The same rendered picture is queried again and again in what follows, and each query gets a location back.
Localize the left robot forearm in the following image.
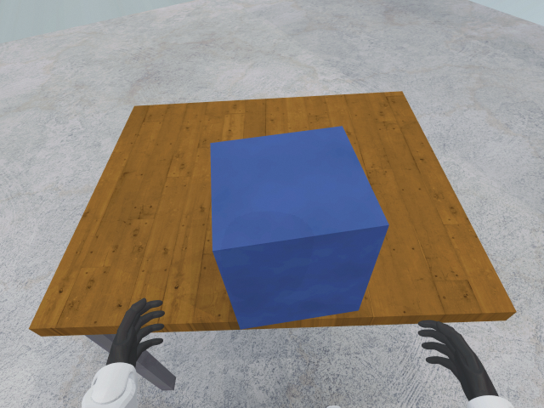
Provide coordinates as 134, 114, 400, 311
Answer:
82, 362, 138, 408

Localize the table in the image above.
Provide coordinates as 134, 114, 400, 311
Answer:
29, 91, 517, 391

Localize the left robot hand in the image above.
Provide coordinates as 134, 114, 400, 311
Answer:
106, 298, 165, 368

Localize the right robot hand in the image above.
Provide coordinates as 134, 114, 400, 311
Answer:
418, 320, 499, 401

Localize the carton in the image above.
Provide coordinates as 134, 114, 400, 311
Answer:
210, 126, 389, 329

